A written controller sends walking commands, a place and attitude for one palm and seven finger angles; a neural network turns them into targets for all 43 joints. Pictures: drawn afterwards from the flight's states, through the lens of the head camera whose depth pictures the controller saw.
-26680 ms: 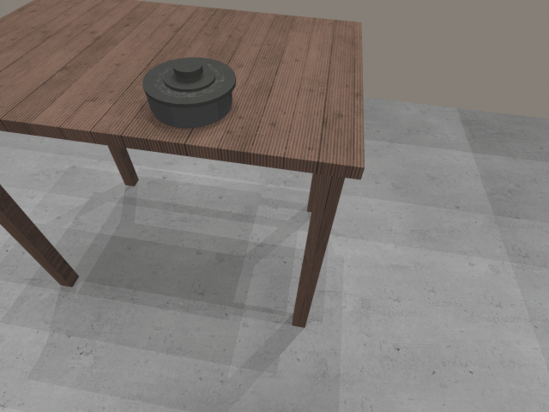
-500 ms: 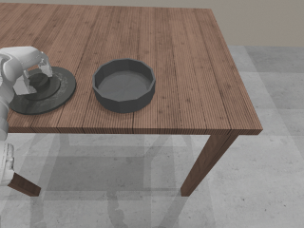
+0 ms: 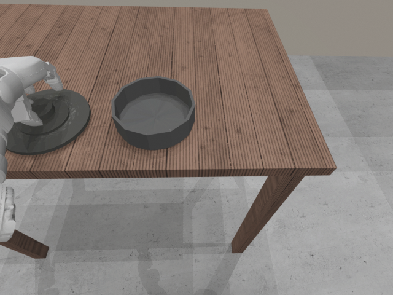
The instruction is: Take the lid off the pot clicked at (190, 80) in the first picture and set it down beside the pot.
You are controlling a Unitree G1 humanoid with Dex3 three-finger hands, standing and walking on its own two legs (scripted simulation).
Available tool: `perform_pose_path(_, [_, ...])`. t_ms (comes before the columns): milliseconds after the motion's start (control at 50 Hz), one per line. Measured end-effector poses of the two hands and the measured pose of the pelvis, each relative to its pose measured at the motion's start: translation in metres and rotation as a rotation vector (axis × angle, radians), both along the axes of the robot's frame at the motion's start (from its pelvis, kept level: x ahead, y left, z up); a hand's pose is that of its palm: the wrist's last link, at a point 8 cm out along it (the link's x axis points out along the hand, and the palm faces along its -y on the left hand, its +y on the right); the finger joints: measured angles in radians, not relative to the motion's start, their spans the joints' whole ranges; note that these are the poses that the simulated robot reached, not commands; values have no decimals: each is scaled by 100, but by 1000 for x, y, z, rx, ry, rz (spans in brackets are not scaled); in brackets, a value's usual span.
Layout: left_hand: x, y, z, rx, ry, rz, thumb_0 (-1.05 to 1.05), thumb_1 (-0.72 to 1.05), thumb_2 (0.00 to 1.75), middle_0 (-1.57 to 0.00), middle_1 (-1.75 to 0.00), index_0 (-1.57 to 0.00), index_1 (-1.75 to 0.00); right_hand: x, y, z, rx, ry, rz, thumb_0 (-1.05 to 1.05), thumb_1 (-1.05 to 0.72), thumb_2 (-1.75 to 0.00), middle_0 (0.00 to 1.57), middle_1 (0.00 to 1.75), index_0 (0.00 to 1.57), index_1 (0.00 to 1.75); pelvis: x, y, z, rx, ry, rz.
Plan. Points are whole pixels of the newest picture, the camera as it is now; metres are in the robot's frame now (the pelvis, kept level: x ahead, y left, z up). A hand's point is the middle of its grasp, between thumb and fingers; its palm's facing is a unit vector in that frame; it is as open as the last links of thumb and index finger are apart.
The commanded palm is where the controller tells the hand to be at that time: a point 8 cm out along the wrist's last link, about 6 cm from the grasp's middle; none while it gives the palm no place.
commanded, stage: open the fingers wide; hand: left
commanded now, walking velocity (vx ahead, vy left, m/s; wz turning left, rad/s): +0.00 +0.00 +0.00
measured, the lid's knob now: (39, 110) +0.46 +0.32 +0.12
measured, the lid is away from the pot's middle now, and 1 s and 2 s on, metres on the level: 0.23 0.23 0.23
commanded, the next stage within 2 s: raise the empty hand in 0.10 s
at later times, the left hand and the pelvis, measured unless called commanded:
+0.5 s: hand (6, 97) +0.43 +0.33 +0.17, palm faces -0.30 -0.07 -0.95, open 10.9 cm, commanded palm +0.43 +0.32 +0.24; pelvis -0.01 +0.00 +0.00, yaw +1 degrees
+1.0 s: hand out of the picture +0.45 +0.33 +0.23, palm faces -0.22 -0.06 -0.97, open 10.9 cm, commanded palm +0.43 +0.32 +0.30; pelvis +0.00 +0.01 +0.00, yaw +0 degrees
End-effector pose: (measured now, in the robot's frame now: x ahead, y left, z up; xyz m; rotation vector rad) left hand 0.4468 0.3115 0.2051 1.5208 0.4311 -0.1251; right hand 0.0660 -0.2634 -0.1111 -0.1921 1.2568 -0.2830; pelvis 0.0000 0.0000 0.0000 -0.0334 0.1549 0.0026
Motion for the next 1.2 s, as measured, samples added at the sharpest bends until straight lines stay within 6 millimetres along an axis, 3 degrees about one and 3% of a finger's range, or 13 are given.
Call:
perform_pose_path(300, [-15, 8, 6, -5, -25, 24, 0, -17, 99, -57, -46, -57, -46, 17, 1, 2, 16, -43, 26, 1, -90, -90, 20, 30, 20, 30, 0, -2, 1, -1, -14, 2])
perform_pose_path(500, [-20, 18, 27, 12, -39, 61, 0, -17, 100, -58, -44, -58, -44, 22, 1, 6, -1, -60, 47, 1, -90, -90, 20, 30, 20, 30, -5, -1, 1, -3, -21, 17])
perform_pose_path(920, [-7, 17, 72, 25, -109, 94, 0, -18, 100, -58, -44, -59, -44, -3, 10, 1, 23, -20, 16, 1, -90, -90, 20, 30, 20, 30, -4, 5, 2, -1, -21, 8])
perform_pose_path(1200, [-3, 15, 101, 34, -154, 135, 0, -18, 100, -58, -44, -59, -44, 12, 11, 3, 30, -57, 35, 1, -90, -90, 20, 30, 20, 30, 0, 5, 3, 3, -19, 8])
